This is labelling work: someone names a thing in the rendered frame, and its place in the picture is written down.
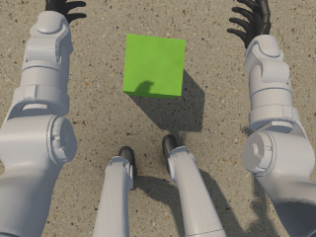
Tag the right robot hand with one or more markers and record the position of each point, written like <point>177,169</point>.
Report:
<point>259,21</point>

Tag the left robot forearm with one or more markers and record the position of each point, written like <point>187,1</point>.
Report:
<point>45,70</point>

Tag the robot right upper arm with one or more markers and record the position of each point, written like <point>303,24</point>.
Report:
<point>282,163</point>

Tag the left robot hand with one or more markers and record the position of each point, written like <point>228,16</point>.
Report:
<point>63,7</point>

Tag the right robot forearm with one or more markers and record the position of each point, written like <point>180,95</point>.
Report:
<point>270,89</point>

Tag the robot right foot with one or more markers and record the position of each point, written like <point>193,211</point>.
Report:
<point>169,143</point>

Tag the robot left upper arm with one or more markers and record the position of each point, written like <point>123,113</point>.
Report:
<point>33,150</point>

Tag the carton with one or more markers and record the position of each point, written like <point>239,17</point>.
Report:
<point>153,66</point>

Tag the right robot shin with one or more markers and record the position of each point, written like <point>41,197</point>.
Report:
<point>181,149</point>

